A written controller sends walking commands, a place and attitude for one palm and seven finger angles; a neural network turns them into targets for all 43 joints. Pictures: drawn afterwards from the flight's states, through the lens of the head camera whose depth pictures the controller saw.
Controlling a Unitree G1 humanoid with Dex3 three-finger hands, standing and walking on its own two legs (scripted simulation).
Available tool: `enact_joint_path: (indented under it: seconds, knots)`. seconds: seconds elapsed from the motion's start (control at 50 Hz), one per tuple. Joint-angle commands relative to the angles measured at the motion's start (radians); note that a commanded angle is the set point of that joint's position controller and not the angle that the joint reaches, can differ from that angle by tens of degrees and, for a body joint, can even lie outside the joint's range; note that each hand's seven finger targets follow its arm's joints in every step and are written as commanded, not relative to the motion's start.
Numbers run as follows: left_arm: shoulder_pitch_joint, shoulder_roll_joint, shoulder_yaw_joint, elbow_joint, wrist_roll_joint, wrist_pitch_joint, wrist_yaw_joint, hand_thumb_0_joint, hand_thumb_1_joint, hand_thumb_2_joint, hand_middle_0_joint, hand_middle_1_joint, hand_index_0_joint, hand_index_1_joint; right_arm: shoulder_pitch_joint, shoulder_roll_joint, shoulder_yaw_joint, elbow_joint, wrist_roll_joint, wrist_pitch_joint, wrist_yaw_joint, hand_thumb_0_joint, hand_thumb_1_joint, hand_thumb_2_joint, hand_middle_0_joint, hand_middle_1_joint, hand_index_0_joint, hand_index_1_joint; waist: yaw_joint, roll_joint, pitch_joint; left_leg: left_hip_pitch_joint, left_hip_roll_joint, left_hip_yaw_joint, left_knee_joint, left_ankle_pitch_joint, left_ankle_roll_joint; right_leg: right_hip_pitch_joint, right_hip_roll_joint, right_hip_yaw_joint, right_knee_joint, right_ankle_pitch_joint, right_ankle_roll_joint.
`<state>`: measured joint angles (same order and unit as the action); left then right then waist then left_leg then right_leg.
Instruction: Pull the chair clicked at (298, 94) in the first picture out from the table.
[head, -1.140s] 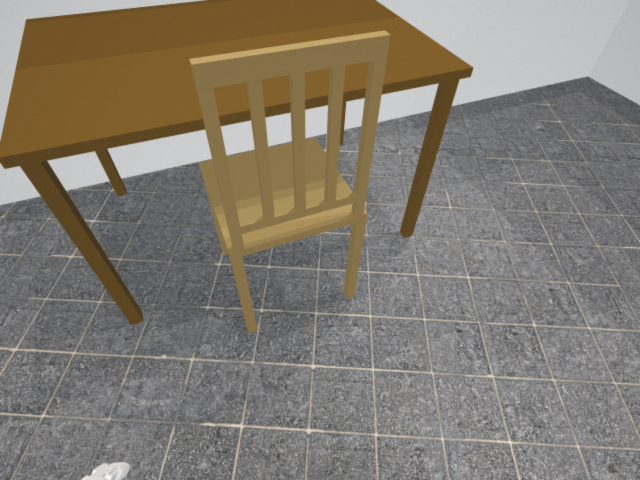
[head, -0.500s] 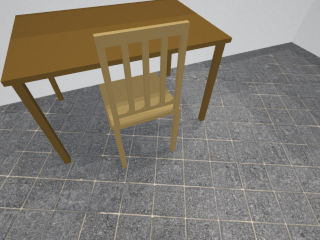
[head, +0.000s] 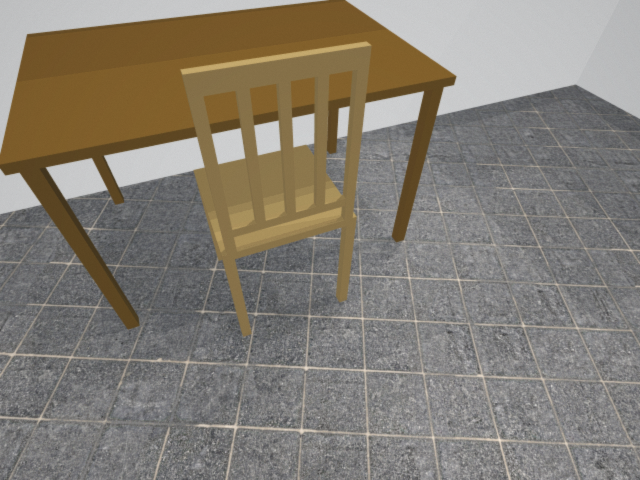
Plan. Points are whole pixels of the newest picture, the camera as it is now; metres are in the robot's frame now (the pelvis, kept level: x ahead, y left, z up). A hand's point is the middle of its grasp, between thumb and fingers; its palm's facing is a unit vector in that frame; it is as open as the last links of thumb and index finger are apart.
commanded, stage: look at it before walking up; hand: left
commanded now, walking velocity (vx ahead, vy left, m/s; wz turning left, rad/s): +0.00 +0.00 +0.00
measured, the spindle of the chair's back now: (287, 155) +0.81 +0.12 -0.06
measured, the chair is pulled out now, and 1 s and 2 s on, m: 0.00 0.00 0.00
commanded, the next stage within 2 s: walk to a spot facing it in 0.50 s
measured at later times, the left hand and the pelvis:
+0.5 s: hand out of the picture +0.07 +0.23 -0.16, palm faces -0.02 -0.95 -0.32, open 7.4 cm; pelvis +0.00 +0.00 +0.00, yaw +0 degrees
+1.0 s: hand out of the picture +0.06 +0.18 -0.18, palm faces -0.13 -0.95 -0.29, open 7.4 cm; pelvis -0.01 -0.02 -0.02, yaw -11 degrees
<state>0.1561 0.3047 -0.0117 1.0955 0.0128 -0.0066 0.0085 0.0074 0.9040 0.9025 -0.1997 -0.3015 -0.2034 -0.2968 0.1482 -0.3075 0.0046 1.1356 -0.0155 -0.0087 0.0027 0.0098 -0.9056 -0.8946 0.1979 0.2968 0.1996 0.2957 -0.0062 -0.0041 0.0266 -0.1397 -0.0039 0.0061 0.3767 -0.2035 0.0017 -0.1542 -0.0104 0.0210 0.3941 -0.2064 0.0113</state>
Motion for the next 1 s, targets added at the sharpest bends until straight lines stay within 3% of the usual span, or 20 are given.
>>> enact_joint_path:
  seconds: [0.0, 0.58, 0.62, 0.66, 0.74, 0.8, 0.82, 0.84, 0.86, 0.88, 0.9, 0.94, 0.96, 0.98]
  knots:
    - [-0.029, 0.193, 0.045, -0.061, -0.001, -0.019, 0.01, 0.0, 0.9, 0.9, -0.2, -0.3, -0.2, -0.3, -0.042, -0.189, -0.034, -0.061, 0.005, -0.023, -0.017, 0.0, -0.9, -0.9, 0.2, 0.3, 0.2, 0.3, 0.005, 0.001, -0.039, -0.004, 0.114, -0.099, -0.073, 0.094, 0.022, -0.003, -0.1, 0.087, -0.071, 0.091, -0.029]
    - [-0.026, 0.197, 0.046, -0.056, -0.001, -0.019, 0.009, 0.0, 0.9, 0.9, -0.2, -0.3, -0.2, -0.3, -0.049, -0.19, -0.03, -0.06, 0.006, -0.023, -0.019, 0.0, -0.9, -0.9, 0.2, 0.3, 0.2, 0.3, 0.006, 0.003, -0.04, 0.015, 0.117, -0.101, -0.083, 0.133, 0.02, 0.014, -0.1, 0.081, -0.082, 0.126, -0.026]
    - [-0.023, 0.189, 0.049, -0.061, -0.002, -0.013, 0.008, 0.0, 0.9, 0.9, -0.2, -0.3, -0.2, -0.3, -0.042, -0.184, -0.033, -0.062, 0.004, -0.023, -0.023, 0.0, -0.9, -0.9, 0.2, 0.3, 0.2, 0.3, 0.006, 0.012, -0.037, 0.032, 0.124, -0.083, -0.067, 0.147, 0.018, -0.007, -0.095, 0.094, -0.067, 0.16, -0.03]
    - [0.01, 0.118, 0.043, -0.061, -0.003, 0.007, 0.011, 0.0, 0.9, 0.9, -0.2, -0.3, -0.2, -0.3, 0.008, -0.101, -0.023, -0.06, 0.003, -0.011, -0.027, 0.0, -0.9, -0.9, 0.2, 0.3, 0.2, 0.3, 0.001, -0.003, -0.048, 0.035, 0.129, -0.047, -0.022, 0.165, 0.006, -0.028, -0.093, 0.103, -0.021, 0.224, -0.025]
    - [0.033, 0.123, 0.06, -0.101, 0.0, 0.03, 0.005, 0.0, 0.9, 0.9, -0.2, -0.3, -0.2, -0.3, 0.029, -0.121, -0.046, -0.104, 0.003, 0.006, -0.038, 0.0, -0.9, -0.9, 0.2, 0.3, 0.2, 0.3, 0.0, 0.023, -0.048, 0.044, 0.162, -0.025, 0.021, 0.162, 0.015, -0.102, -0.063, 0.112, 0.074, 0.256, -0.029]
    - [0.043, 0.106, 0.071, -0.135, 0.002, 0.041, -0.004, 0.0, 0.9, 0.9, -0.2, -0.3, -0.2, -0.3, 0.022, -0.137, -0.067, -0.144, 0.0, 0.012, -0.041, 0.0, -0.9, -0.9, 0.2, 0.3, 0.2, 0.3, 0.003, 0.07, -0.034, 0.03, 0.217, -0.045, 0.012, 0.126, 0.046, -0.17, -0.02, 0.09, 0.176, 0.186, -0.02]
    - [0.047, 0.097, 0.074, -0.145, 0.002, 0.044, -0.007, 0.0, 0.9, 0.9, -0.2, -0.3, -0.2, -0.3, 0.016, -0.143, -0.074, -0.157, 0.0, 0.012, -0.041, 0.0, -0.9, -0.9, 0.2, 0.3, 0.2, 0.3, 0.005, 0.11, -0.024, 0.017, 0.248, -0.061, -0.004, 0.122, 0.066, -0.192, -0.002, 0.071, 0.235, 0.115, -0.015]
    - [0.048, 0.083, 0.075, -0.155, 0.003, 0.048, -0.01, 0.0, 0.9, 0.9, -0.2, -0.3, -0.2, -0.3, 0.017, -0.145, -0.077, -0.165, 0.001, 0.011, -0.04, 0.0, -0.9, -0.9, 0.2, 0.3, 0.2, 0.3, 0.006, 0.155, -0.02, -0.002, 0.297, -0.086, -0.034, 0.147, 0.101, -0.209, 0.015, 0.04, 0.328, -0.057, -0.008]
    - [0.058, 0.068, 0.08, -0.164, 0.004, 0.053, -0.013, 0.0, 0.9, 0.9, -0.2, -0.3, -0.2, -0.3, 0.004, -0.144, -0.082, -0.175, 0.0, 0.008, -0.039, 0.0, -0.9, -0.9, 0.2, 0.3, 0.2, 0.3, 0.015, 0.184, -0.011, -0.018, 0.344, -0.1, -0.053, 0.192, 0.14, -0.222, 0.012, 0.006, 0.421, -0.206, 0.003]
    - [0.069, 0.057, 0.084, -0.172, 0.004, 0.055, -0.016, 0.0, 0.9, 0.9, -0.2, -0.3, -0.2, -0.3, -0.01, -0.141, -0.086, -0.189, -0.002, 0.006, -0.039, 0.0, -0.9, -0.9, 0.2, 0.3, 0.2, 0.3, 0.021, 0.195, -0.008, -0.033, 0.366, -0.089, -0.048, 0.235, 0.161, -0.218, -0.006, 0.0, 0.463, -0.271, 0.005]
    - [0.089, 0.051, 0.088, -0.175, 0.003, 0.056, -0.018, 0.0, 0.9, 0.9, -0.2, -0.3, -0.2, -0.3, -0.032, -0.135, -0.088, -0.203, -0.004, 0.005, -0.039, 0.0, -0.9, -0.9, 0.2, 0.3, 0.2, 0.3, 0.034, 0.196, -0.004, -0.057, 0.374, -0.061, -0.023, 0.247, 0.16, -0.194, -0.03, 0.008, 0.451, -0.285, -0.001]
    - [0.169, 0.049, 0.095, -0.163, 0.007, 0.048, -0.024, 0.0, 0.9, 0.9, -0.2, -0.3, -0.2, -0.3, -0.064, -0.13, -0.093, -0.22, -0.005, 0.011, -0.036, 0.0, -0.9, -0.9, 0.2, 0.3, 0.2, 0.3, 0.078, 0.121, -0.017, -0.121, 0.322, 0.032, 0.121, 0.177, 0.096, -0.079, -0.029, -0.018, 0.285, -0.139, -0.004]
    - [0.218, 0.075, 0.103, -0.152, 0.014, 0.038, -0.021, 0.0, 0.9, 0.9, -0.2, -0.3, -0.2, -0.3, -0.065, -0.107, -0.092, -0.226, -0.001, 0.019, -0.033, 0.0, -0.9, -0.9, 0.2, 0.3, 0.2, 0.3, 0.104, -0.019, -0.011, -0.195, 0.236, 0.102, 0.312, 0.043, 0.026, -0.012, -0.061, 0.05, 0.094, 0.045, -0.015]
    - [0.226, 0.187, 0.125, -0.162, 0.028, 0.021, -0.003, 0.0, 0.9, 0.9, -0.2, -0.3, -0.2, -0.3, -0.024, -0.015, -0.077, -0.257, 0.004, 0.024, -0.028, 0.0, -0.9, -0.9, 0.2, 0.3, 0.2, 0.3, 0.082, -0.375, -0.017, -0.409, 0.064, 0.166, 0.592, -0.339, -0.052, 0.045, -0.303, 0.468, -0.089, 0.246, -0.092]
